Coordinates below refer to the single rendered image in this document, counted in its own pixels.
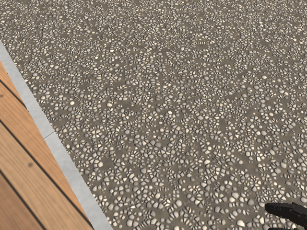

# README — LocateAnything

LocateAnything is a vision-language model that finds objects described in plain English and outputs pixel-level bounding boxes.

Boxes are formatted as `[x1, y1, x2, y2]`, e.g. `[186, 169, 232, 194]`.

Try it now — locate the robot right hand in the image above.
[265, 202, 307, 230]

